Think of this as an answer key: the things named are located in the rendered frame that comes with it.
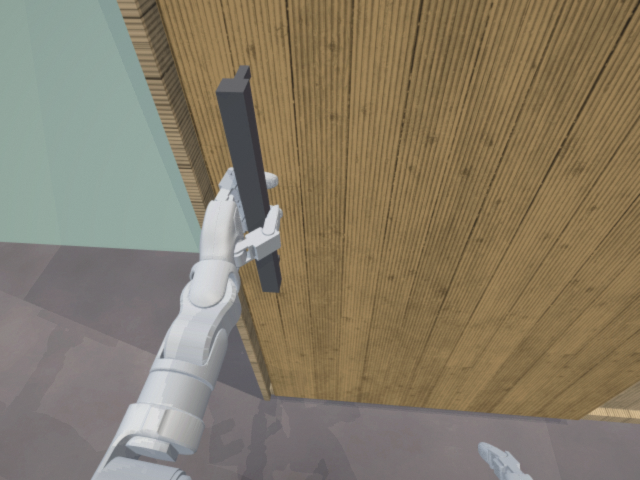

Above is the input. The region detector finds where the handle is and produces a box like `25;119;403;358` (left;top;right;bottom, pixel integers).
215;65;282;293

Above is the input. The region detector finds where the left robot hand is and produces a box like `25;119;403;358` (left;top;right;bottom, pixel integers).
199;167;283;271

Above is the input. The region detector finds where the robot left upper arm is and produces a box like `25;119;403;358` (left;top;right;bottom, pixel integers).
96;456;192;480

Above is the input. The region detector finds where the right robot hand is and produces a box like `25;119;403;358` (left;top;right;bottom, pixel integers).
478;442;533;480

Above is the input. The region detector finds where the wardrobe door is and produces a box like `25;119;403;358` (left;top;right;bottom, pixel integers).
600;381;640;410
155;0;640;420

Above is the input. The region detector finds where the robot left forearm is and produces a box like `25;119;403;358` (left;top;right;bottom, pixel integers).
91;259;241;480

